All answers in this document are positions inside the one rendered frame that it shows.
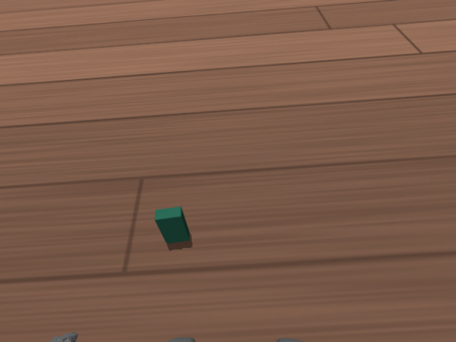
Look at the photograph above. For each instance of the carton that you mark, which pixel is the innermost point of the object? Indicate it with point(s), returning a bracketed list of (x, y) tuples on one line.
[(172, 224)]

